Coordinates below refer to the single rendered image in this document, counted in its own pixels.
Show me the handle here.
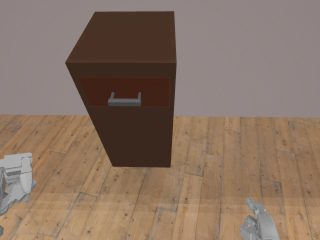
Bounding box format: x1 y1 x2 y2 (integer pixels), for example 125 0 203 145
108 92 141 106

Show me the left robot hand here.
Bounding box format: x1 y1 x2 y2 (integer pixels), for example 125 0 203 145
0 152 37 216

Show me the drawer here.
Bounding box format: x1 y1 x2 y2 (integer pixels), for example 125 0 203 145
78 76 170 107

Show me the right robot hand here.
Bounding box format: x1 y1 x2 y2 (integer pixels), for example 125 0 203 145
240 197 280 240

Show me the cabinet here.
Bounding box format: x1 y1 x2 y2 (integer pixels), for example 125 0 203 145
65 11 177 168

